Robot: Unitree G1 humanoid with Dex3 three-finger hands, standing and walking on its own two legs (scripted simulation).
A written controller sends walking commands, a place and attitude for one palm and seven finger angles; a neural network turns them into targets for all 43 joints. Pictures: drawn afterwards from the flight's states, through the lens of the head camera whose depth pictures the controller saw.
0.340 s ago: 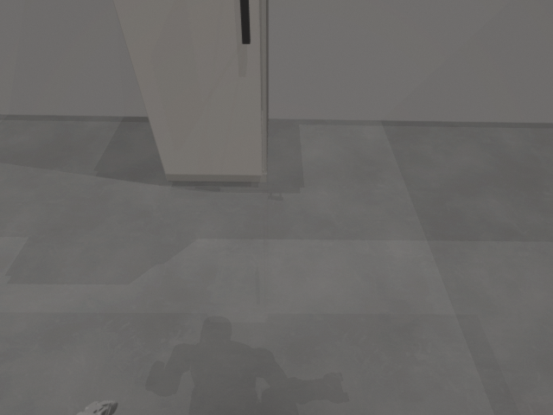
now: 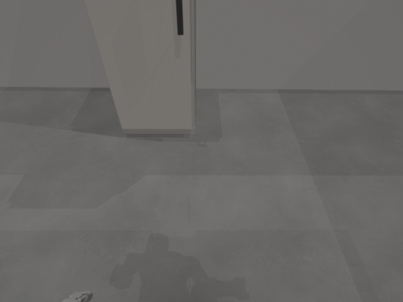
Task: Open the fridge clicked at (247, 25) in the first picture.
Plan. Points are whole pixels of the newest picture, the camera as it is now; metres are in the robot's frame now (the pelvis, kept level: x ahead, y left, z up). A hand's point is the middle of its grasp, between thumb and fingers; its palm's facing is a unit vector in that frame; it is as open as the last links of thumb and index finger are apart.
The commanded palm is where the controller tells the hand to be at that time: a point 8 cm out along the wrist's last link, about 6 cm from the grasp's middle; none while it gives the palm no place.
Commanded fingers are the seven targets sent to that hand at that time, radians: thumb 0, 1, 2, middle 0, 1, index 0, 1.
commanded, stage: stand and wait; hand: right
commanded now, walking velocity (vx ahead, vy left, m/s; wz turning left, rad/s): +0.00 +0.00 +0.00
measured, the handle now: out of the picture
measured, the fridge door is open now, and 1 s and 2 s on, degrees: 0 0 0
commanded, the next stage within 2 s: look at it before walking up in 0.48 s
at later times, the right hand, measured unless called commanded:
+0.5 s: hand out of the picture +0.07 -0.24 -0.15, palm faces -0.04 +0.94 -0.33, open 7.4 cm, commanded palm none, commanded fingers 0.00 -0.90 -0.90 0.20 0.30 0.20 0.30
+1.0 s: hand out of the picture +0.07 -0.24 -0.15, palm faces -0.03 +0.94 -0.33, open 7.4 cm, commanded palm none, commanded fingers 0.00 -0.90 -0.90 0.20 0.30 0.20 0.30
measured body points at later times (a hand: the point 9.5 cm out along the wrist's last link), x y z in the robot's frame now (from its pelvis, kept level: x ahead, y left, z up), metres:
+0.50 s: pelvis -0.01 +0.01 +0.00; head -0.01 +0.00 +0.45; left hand +0.06 +0.30 -0.13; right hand +0.07 -0.29 -0.13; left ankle +0.01 +0.13 -0.74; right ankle +0.00 -0.12 -0.74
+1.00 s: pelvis +0.00 +0.00 +0.00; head +0.00 +0.00 +0.45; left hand +0.08 +0.30 -0.13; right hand +0.07 -0.29 -0.13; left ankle +0.01 +0.13 -0.74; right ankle +0.00 -0.12 -0.74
